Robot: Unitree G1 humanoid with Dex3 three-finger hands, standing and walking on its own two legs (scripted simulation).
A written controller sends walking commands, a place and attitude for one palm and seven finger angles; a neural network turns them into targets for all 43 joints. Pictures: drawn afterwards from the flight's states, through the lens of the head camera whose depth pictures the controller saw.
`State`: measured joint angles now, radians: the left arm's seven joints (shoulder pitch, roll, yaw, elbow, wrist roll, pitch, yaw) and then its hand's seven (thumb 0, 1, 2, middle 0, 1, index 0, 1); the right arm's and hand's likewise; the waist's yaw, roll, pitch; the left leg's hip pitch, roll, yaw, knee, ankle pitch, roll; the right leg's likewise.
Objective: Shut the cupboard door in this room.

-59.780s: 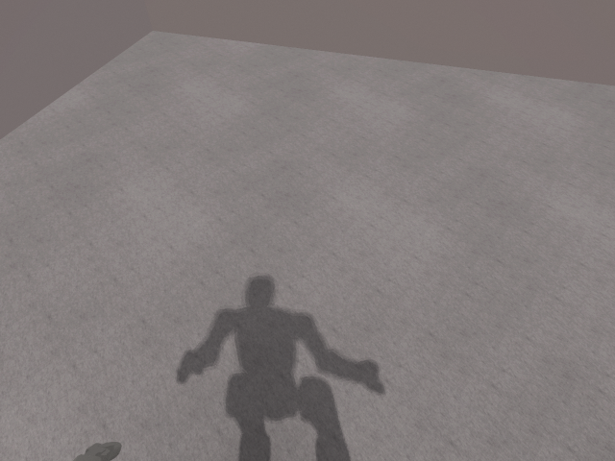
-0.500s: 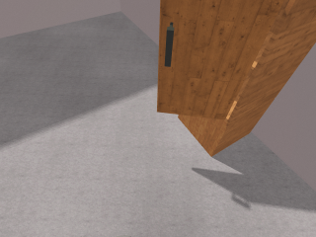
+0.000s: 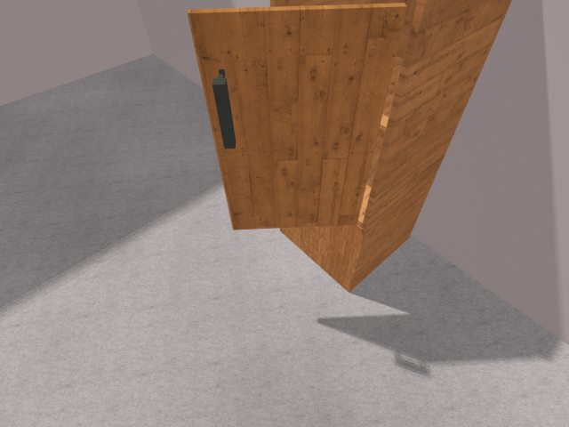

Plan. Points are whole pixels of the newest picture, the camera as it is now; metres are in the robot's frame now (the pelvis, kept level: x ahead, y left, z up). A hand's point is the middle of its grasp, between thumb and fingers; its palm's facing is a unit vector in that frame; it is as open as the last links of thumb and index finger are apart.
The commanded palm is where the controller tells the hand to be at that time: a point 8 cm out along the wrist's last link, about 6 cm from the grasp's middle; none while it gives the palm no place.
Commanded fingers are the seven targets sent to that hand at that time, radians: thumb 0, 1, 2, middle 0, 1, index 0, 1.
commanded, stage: take the last steps up to it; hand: left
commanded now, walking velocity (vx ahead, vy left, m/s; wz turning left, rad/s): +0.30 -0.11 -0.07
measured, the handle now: (225, 109) +0.67 +0.13 +0.09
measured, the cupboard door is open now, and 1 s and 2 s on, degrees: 51 51 51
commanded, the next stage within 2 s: come to a stop and stand still in 0.36 s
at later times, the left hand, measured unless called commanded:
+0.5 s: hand (203, 397) +0.20 +0.15 -0.17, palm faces -0.01 -0.99 -0.16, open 7.3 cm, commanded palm none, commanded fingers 0.00 0.90 0.90 -0.20 -0.30 -0.20 -0.30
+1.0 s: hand (201, 356) +0.28 +0.17 -0.18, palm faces +0.05 -0.97 -0.22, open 7.3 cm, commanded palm none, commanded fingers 0.00 0.90 0.90 -0.20 -0.30 -0.20 -0.30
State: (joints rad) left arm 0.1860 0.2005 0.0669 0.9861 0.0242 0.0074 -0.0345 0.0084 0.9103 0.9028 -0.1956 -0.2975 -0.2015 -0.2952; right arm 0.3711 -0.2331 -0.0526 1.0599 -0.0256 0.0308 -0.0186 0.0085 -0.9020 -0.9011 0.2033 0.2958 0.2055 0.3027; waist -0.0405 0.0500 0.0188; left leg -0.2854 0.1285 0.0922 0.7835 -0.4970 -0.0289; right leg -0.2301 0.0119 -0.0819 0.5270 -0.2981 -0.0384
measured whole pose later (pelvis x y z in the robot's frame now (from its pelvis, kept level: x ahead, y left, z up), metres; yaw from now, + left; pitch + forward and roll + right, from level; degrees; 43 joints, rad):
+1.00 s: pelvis +0.20 -0.03 +0.00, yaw +1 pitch +0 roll -1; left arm 0.15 0.21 0.06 0.99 0.02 0.04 0.04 0.00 0.91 0.90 -0.20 -0.30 -0.21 -0.30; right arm 0.16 -0.23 -0.06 0.95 -0.01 0.03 -0.01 0.01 -0.91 -0.90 0.20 0.29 0.20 0.30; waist 0.00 -0.03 0.07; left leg -0.27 0.01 0.03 0.58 -0.32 -0.02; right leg -0.36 -0.10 -0.04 0.59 -0.25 0.06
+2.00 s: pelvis +0.19 -0.07 +0.01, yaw -1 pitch -1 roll +0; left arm 0.31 0.10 0.00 1.15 0.00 -0.01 0.04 0.01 0.91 0.90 -0.20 -0.30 -0.20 -0.30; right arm 0.30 -0.12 -0.01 1.16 -0.01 0.01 -0.05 0.01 -0.91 -0.90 0.20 0.30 0.20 0.30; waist -0.01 -0.02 0.04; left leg -0.17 0.05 0.03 0.39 -0.21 -0.04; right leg -0.08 0.04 -0.03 0.37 -0.28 -0.05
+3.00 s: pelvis +0.15 -0.04 -0.07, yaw -1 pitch +11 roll +1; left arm 0.37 0.21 0.21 0.16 -0.30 -0.54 -0.28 0.01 0.91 0.90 -0.34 -0.46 -0.35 -0.45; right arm 0.19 -0.24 -0.05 0.58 0.02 -0.28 0.00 0.01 -0.90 -0.90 0.20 0.30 0.20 0.30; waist -0.01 -0.03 -0.15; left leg -0.81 0.00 0.04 1.06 -0.44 0.02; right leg -0.77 -0.01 -0.04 1.09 -0.51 -0.04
